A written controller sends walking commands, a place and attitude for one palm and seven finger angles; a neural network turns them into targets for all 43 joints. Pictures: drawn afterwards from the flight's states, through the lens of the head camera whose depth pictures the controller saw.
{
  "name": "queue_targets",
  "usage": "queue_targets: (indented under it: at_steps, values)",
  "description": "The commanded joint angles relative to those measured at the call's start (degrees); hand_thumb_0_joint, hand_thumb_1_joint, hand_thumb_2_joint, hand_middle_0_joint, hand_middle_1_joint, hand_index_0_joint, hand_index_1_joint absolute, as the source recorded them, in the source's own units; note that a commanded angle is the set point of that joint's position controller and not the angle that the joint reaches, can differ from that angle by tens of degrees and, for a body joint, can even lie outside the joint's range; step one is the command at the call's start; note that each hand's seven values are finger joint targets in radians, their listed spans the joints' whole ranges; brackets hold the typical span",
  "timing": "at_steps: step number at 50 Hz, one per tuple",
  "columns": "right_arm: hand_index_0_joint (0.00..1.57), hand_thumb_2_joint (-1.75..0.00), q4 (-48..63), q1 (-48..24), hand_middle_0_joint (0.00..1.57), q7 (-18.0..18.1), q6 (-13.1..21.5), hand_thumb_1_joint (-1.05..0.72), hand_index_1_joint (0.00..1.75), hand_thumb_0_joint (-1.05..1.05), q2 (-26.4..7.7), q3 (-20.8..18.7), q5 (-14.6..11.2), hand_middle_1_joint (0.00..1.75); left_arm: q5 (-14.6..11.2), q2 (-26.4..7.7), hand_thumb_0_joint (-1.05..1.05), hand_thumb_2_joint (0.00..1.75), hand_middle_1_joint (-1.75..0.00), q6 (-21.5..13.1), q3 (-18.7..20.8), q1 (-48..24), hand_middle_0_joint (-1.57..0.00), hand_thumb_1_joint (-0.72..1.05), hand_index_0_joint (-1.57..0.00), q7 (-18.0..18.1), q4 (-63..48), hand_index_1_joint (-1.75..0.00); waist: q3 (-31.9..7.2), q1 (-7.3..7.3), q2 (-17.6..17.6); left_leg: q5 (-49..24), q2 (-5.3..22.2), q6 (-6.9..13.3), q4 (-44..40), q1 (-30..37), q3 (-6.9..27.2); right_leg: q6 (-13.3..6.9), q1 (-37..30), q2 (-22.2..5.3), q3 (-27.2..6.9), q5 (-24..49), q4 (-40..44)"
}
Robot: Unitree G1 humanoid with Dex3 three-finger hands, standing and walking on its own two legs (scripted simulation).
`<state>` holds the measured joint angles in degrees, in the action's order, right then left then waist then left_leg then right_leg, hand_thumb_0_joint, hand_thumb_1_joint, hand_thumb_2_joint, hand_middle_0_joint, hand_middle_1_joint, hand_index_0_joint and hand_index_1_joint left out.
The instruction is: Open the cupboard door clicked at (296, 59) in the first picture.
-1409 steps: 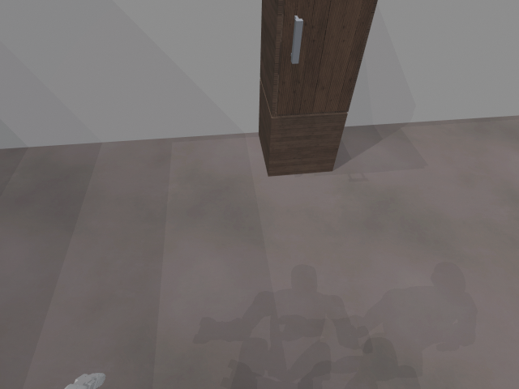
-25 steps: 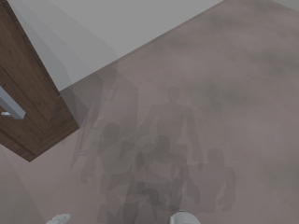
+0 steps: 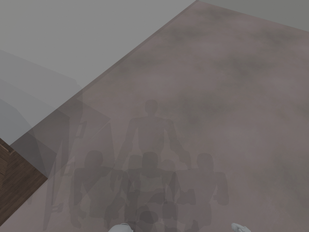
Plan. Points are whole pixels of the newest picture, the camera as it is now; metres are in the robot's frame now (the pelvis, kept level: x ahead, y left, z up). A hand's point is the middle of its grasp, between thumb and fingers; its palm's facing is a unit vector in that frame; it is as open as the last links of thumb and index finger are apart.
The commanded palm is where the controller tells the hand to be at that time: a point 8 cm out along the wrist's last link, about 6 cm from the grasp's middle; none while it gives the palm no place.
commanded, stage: walk to a spot facing it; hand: left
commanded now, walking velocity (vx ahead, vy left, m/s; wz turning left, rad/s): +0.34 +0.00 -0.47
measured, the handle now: out of the picture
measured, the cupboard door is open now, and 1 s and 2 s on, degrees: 46 46 46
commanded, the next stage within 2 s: turn to face it in 1.22 s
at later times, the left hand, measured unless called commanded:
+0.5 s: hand (142, 148) +0.41 +0.08 -0.16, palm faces -0.32 -0.92 -0.22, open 7.4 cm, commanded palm none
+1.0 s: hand (149, 155) +0.40 +0.06 -0.18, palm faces -0.19 -0.97 -0.14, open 7.3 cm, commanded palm none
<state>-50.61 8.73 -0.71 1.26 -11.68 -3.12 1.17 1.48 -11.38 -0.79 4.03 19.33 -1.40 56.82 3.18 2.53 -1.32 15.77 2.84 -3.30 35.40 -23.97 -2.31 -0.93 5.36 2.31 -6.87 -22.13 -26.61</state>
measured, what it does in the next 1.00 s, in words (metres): walks ahead, turning right: left foot, then right foot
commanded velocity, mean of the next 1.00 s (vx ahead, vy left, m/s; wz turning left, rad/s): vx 0.37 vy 0.00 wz -0.19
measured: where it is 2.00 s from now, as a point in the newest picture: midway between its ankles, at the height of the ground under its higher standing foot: (199, 156)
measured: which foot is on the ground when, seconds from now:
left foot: up 0.00-0.00, down 0.02-0.48, up 0.50-0.98, down 1.00-1.00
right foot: down 0.00-0.02, up 0.04-0.46, down 0.48-1.00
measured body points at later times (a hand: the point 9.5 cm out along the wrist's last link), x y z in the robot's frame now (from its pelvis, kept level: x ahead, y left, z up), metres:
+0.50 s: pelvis +0.20 -0.05 -0.02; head +0.25 -0.08 +0.43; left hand +0.43 +0.13 -0.14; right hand +0.02 -0.23 -0.16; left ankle +0.09 +0.13 -0.71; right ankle +0.26 -0.14 -0.74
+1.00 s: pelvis +0.44 -0.12 -0.01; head +0.47 -0.11 +0.44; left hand +0.41 +0.11 -0.17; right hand +0.50 -0.38 -0.14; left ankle +0.57 -0.04 -0.74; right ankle +0.26 -0.14 -0.72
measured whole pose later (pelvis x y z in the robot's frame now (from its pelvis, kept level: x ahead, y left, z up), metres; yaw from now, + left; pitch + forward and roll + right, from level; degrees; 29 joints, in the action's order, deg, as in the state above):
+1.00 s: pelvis +0.44 -0.12 -0.01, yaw -18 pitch +0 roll +0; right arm -56.0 4.8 -0.9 3.1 -10.2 -2.5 1.8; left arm 1.0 -7.6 -3.9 2.0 25.7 0.1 66.2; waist 3.2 2.7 -1.0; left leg 8.3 3.6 2.2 32.7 -24.5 -6.8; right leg -2.7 -1.3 2.0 5.0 -27.6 -29.5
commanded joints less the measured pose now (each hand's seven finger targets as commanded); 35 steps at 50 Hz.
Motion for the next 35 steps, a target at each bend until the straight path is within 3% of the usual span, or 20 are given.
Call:
queue_targets:
  at_steps: [1, 2, 3, 5, 6, 9, 12, 17, 19, 20, 21, 22, 23, 24, 25, 26, 28, 30, 32, 35]
  values:
    - [0.20, -0.90, -1.9, 23.2, 0.20, 2.3, 3.0, -0.90, 0.30, 0.00, -17.9, -4.2, 1.4, 0.30, -1.2, -3.8, 0.00, 0.90, -0.30, -2.1, 1.4, -3.4, -0.20, 0.90, -0.20, -0.1, -6.2, -0.30, -13.2, -11.36, 24.1, 10.4, 24.9, 9.1, -18.7, 38.8, 30.2, -1.1, 32.2, 2.8, 6.3, -11.2, -34.7]
    - [0.20, -0.90, -1.6, 23.0, 0.20, 2.6, 2.3, -0.90, 0.30, 0.00, -16.7, -3.3, 1.4, 0.30, -0.6, -5.5, 0.00, 0.90, -0.30, -2.2, 1.6, -6.6, -0.20, 0.90, -0.20, -0.1, -7.3, -0.30, -9.9, -11.27, 16.9, 15.2, 27.7, 12.2, -23.3, 32.9, 35.4, -1.6, 35.3, -0.7, 2.2, -10.2, -43.4]
    - [0.20, -0.90, -0.2, 18.0, 0.20, 2.1, 2.2, -0.90, 0.30, 0.00, -13.7, -2.5, 1.5, 0.30, -0.1, -5.9, 0.00, 0.90, -0.30, -2.5, 2.0, -7.6, -0.20, 0.90, -0.20, -0.5, -7.3, -0.30, -4.1, -8.59, 10.5, 15.3, 25.7, 12.6, -24.0, 25.6, 30.6, -1.6, 36.8, -3.8, 2.9, -6.0, -46.9]
    - [0.20, -0.90, 0.7, 11.8, 0.20, 2.1, 2.8, -0.90, 0.30, 0.00, -8.3, -0.8, 1.2, 0.30, 0.5, -4.9, 0.00, 0.90, -0.30, -1.9, 2.1, -8.2, -0.20, 0.90, -0.20, -1.3, -5.5, -0.30, 1.6, -5.06, 9.7, 6.0, 20.2, 9.0, -24.2, 16.2, 17.8, -0.8, 35.4, -7.0, 4.0, 3.1, -49.0]
    - [0.20, -0.90, 0.5, 10.6, 0.20, 2.3, 3.2, -0.90, 0.30, 0.00, -6.9, -0.3, 0.9, 0.30, 0.6, -3.9, 0.00, 0.90, -0.30, -1.4, 1.8, -6.5, -0.20, 0.90, -0.20, -1.8, -5.0, -0.30, 1.3, -3.56, 11.4, -0.3, 18.1, 7.4, -23.4, 15.9, 10.8, -0.1, 34.1, -7.7, 5.1, 5.5, -47.7]
    - [0.20, -0.90, -2.0, 14.6, 0.20, 2.6, 4.0, -0.90, 0.30, 0.00, -6.1, 0.3, 0.6, 0.30, 0.4, -1.6, 0.00, 0.90, -0.30, -0.3, 0.8, -7.2, -0.20, 0.90, -0.20, -2.0, -5.0, -0.30, -2.2, -3.25, 10.1, -21.7, 15.4, 7.2, -20.9, 21.0, 0.4, 0.6, 35.0, -7.2, 7.4, 8.2, -43.4]
    - [0.20, -0.90, -3.6, 16.6, 0.20, 2.4, 3.8, -0.90, 0.30, 0.00, -6.1, 0.0, 0.7, 0.30, 0.5, -0.7, 0.00, 0.90, -0.30, 0.1, 0.1, -10.9, -0.20, 0.90, -0.20, -2.2, -6.1, -0.30, -2.2, -3.71, 9.4, -22.5, 14.9, 7.8, -21.4, 22.9, -4.2, 0.8, 35.1, -7.7, 9.4, 11.1, -33.6]
    - [0.20, -0.90, -6.0, 19.1, 0.20, 1.9, 3.0, -0.90, 0.30, 0.00, -6.6, 0.0, 1.2, 0.30, 0.3, -0.9, 0.00, 0.90, -0.30, 0.0, -0.5, -18.9, -0.20, 0.90, -0.20, -2.2, -7.5, -0.30, 1.6, -5.69, 9.7, -20.6, 16.3, 8.3, -22.2, 20.6, -7.0, -0.8, 27.3, -6.6, 13.3, 11.6, -16.0]
    - [0.20, -0.90, -6.8, 19.5, 0.20, 1.9, 2.7, -0.90, 0.30, 0.00, -7.5, 0.1, 1.2, 0.30, 0.2, -1.9, 0.00, 0.90, -0.30, -0.1, -0.4, -18.2, -0.20, 0.90, -0.20, -2.0, -7.1, -0.30, 1.7, -4.53, 8.6, -28.0, 17.0, 8.1, -19.4, 20.6, -7.9, -2.2, 21.8, -4.9, 14.8, 9.6, -13.3]
    - [0.20, -0.90, -7.2, 19.4, 0.20, 1.9, 2.5, -0.90, 0.30, 0.00, -8.2, 0.1, 1.2, 0.30, 0.1, -2.5, 0.00, 0.90, -0.30, -0.3, -0.2, -15.9, -0.20, 0.90, -0.20, -1.8, -6.3, -0.30, 0.4, -3.24, 7.9, -33.5, 16.8, 7.8, -15.7, 20.4, -8.7, -3.0, 17.3, -3.6, 15.8, 8.3, -11.9]
    - [0.20, -0.90, -7.3, 18.2, 0.20, 1.8, 2.3, -0.90, 0.30, 0.00, -8.5, 0.2, 1.0, 0.30, 0.1, -3.9, 0.00, 0.90, -0.30, -0.8, 0.2, -9.9, -0.20, 0.90, -0.20, -1.4, -4.6, -0.30, -2.3, -0.03, 6.8, -38.5, 15.9, 6.7, -8.1, 19.3, -9.5, -4.1, 9.0, -2.2, 16.2, 8.6, -8.5]
    - [0.20, -0.90, -6.8, 16.0, 0.20, 1.6, 2.4, -0.90, 0.30, 0.00, -8.5, 0.2, 0.5, 0.30, 0.4, -6.2, 0.00, 0.90, -0.30, -1.4, 1.1, -0.2, -0.20, 0.90, -0.20, -1.0, -1.4, -0.30, -7.0, 4.64, 4.3, -37.1, 12.8, 4.8, 3.1, 13.1, -11.9, -5.3, -5.4, -2.0, 15.1, 10.4, -6.1]
    - [0.20, -0.90, -5.8, 16.1, 0.20, 1.0, 2.7, -0.90, 0.30, 0.00, -5.8, 0.7, -0.6, 0.30, 0.6, -12.6, 0.00, 0.90, -0.30, -1.9, 3.0, 8.6, -0.20, 0.90, -0.20, -0.1, 1.1, -0.30, -13.7, 8.30, -7.5, -17.3, 6.9, 2.6, 21.2, -1.1, -14.5, -9.3, -20.7, -14.8, -1.3, 4.9, -1.7]
    - [0.20, -0.90, -4.1, 15.7, 0.20, 1.3, 2.8, -0.90, 0.30, 0.00, -3.6, 0.7, -1.2, 0.30, -0.6, -17.1, 0.00, 0.90, -0.30, -1.9, 3.8, 11.5, -0.20, 0.90, -0.20, 0.6, 2.0, -0.30, -17.7, 7.36, -17.4, 19.2, -0.4, 0.8, 38.5, -13.1, -8.7, -14.5, -26.3, -27.7, -25.8, 11.0, 7.7]
    - [0.20, -0.90, -4.1, 12.5, 0.20, 1.2, 2.4, -0.90, 0.30, 0.00, -5.4, 0.1, -0.9, 0.30, -1.4, -16.4, 0.00, 0.90, -0.30, -1.7, 3.5, 7.6, -0.20, 0.90, -0.20, 1.2, 1.2, -0.30, -11.8, 5.99, -10.6, 15.8, 2.7, 2.0, 43.1, -17.1, -0.7, -14.6, -21.2, -27.2, -23.4, 10.7, 10.1]
    - [0.20, -0.90, -4.5, 9.7, 0.20, 1.1, 2.3, -0.90, 0.30, 0.00, -4.8, -0.3, -0.9, 0.30, -1.4, -13.0, 0.00, 0.90, -0.30, -1.6, 2.7, 3.1, -0.20, 0.90, -0.20, 1.7, 0.4, -0.30, -6.5, 4.18, -5.1, 9.9, 5.4, 2.0, 42.6, -16.2, 0.1, -13.6, -12.3, -25.4, -18.4, 10.6, 11.0]
    - [0.20, -0.90, -6.3, 11.0, 0.20, 1.2, 1.3, -0.90, 0.30, 0.00, -2.3, -0.1, -0.1, 0.30, -1.2, -8.0, 0.00, 0.90, -0.30, -2.1, 0.9, -4.0, -0.20, 0.90, -0.20, 1.7, -1.3, -0.30, -1.4, -1.13, -2.6, 4.3, 7.6, 1.4, 36.0, -9.9, 1.2, -10.6, 2.5, -20.5, -7.1, 14.4, 13.0]
    - [0.20, -0.90, -8.3, 14.2, 0.20, 1.0, 0.0, -0.90, 0.30, 0.00, -0.2, 0.1, 0.3, 0.30, -0.8, -5.4, 0.00, 0.90, -0.30, -3.0, 0.1, -5.8, -0.20, 0.90, -0.20, 1.5, -1.1, -0.30, 0.5, -4.06, -3.5, 1.6, 7.0, 0.8, 30.6, -5.4, 0.1, -9.3, 9.2, -17.0, -1.1, 16.9, 15.3]
    - [0.20, -0.90, -8.9, 16.0, 0.20, 0.6, -0.4, -0.90, 0.30, 0.00, 0.4, 0.0, 0.4, 0.30, -0.7, -4.8, 0.00, 0.90, -0.30, -3.7, 0.0, -5.1, -0.20, 0.90, -0.20, 1.4, -0.2, -0.30, -0.9, -5.20, -4.5, -1.0, 6.3, 0.6, 25.4, -4.5, -0.8, -9.2, 8.7, -14.8, 1.9, 16.3, 16.3]
    - [0.20, -0.90, -6.8, 10.2, 0.20, 0.3, -0.2, -0.90, 0.30, 0.00, 0.3, -0.4, 0.4, 0.30, -0.8, -3.4, 0.00, 0.90, -0.30, -4.5, 0.2, -1.5, -0.20, 0.90, -0.20, 1.3, 1.2, -0.30, -0.1, -3.78, -3.1, -5.3, 6.2, 0.3, 21.2, -9.6, -0.5, -9.8, 4.2, -15.0, 0.9, 16.4, 17.5]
